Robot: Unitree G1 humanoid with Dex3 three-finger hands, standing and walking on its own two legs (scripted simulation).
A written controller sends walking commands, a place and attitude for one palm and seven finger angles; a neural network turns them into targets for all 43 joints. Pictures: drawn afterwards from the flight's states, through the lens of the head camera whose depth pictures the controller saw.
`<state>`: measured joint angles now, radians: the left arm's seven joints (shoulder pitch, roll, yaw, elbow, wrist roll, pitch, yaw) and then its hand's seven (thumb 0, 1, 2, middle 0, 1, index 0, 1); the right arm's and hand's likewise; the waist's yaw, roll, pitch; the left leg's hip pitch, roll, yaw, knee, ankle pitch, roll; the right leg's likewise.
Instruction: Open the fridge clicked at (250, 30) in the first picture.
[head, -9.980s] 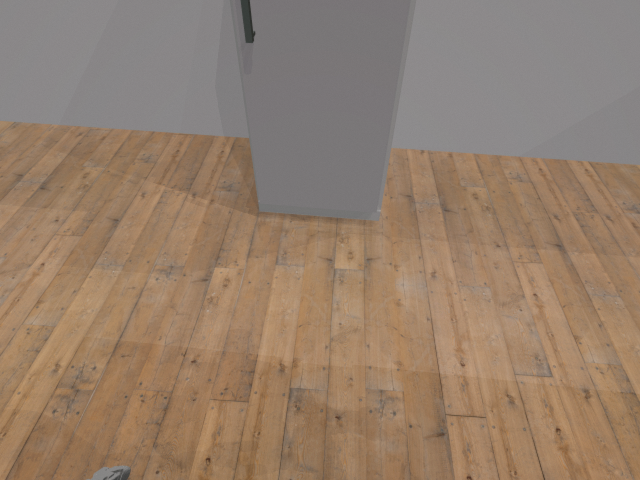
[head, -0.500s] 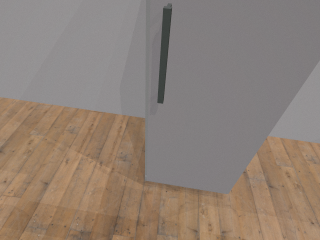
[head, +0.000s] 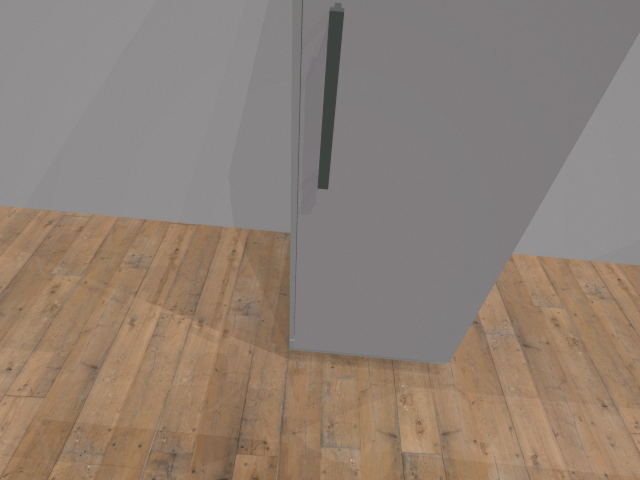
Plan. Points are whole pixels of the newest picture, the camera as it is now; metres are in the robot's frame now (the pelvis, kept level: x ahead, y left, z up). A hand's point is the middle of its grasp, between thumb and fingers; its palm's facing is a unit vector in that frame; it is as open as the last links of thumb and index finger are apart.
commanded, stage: come to a stop and stand still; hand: left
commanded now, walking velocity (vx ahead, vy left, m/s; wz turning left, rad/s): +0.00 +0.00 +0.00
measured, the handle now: (329, 106) +0.67 +0.04 +0.18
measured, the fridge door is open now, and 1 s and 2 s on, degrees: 0 0 0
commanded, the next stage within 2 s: look again from close up in 0.38 s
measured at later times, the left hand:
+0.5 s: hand out of the picture +0.05 +0.19 -0.17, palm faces +0.03 -0.98 -0.18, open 7.3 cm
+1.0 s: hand out of the picture +0.03 +0.18 -0.18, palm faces +0.08 -0.98 -0.16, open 7.4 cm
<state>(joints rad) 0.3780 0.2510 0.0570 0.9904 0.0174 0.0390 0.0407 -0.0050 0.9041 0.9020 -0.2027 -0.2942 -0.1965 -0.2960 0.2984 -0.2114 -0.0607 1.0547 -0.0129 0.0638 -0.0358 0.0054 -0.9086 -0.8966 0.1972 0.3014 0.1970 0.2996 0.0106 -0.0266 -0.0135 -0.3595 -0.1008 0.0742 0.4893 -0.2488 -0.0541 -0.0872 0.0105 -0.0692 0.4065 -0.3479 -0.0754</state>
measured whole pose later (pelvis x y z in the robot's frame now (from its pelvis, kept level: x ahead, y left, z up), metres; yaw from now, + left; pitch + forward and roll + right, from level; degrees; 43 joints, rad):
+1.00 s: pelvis +0.05 +0.02 +0.00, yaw +2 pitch +0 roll +0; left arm 0.30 0.14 -0.01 1.12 0.01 -0.01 0.03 0.00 0.91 0.90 -0.20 -0.29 -0.20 -0.30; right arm 0.18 -0.16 -0.01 1.10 -0.01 -0.01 -0.05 0.01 -0.94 -0.90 0.20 0.30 0.19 0.30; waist 0.02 -0.02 0.04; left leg -0.15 0.01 0.08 0.42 -0.26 0.01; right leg -0.12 -0.04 -0.06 0.40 -0.28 0.02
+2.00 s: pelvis +0.14 -0.03 -0.02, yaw +1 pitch +1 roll -1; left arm 0.44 0.09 0.03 1.13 0.03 -0.01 0.01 0.00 0.90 0.90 -0.20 -0.29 -0.20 -0.30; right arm 0.16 -0.14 -0.04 1.03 -0.03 -0.03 -0.03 0.00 -0.91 -0.90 0.19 0.30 0.19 0.30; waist 0.02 -0.03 0.08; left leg -0.39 0.07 0.16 0.63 -0.24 0.02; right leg -0.07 0.04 -0.12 0.53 -0.46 -0.06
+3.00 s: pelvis +0.23 -0.09 +0.00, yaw +2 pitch +1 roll +0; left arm 0.22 0.21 0.06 1.01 0.02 0.05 0.03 0.00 0.91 0.90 -0.20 -0.29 -0.19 -0.30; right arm 0.14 -0.13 -0.03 0.96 -0.02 0.02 -0.03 0.00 -0.92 -0.90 0.20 0.30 0.20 0.30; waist 0.03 -0.02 0.07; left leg -0.26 -0.01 0.10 0.45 -0.21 0.06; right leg -0.31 -0.03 -0.03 0.84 -0.48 0.04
